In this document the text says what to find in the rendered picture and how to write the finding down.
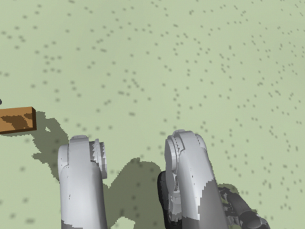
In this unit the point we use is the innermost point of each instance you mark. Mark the right robot foot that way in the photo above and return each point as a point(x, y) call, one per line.
point(164, 201)

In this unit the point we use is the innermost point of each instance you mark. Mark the right robot arm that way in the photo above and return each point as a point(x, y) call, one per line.
point(251, 220)

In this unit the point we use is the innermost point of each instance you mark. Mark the right robot hand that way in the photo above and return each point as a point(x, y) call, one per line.
point(235, 207)

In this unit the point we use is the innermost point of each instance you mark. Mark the small box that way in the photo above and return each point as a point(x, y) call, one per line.
point(14, 120)

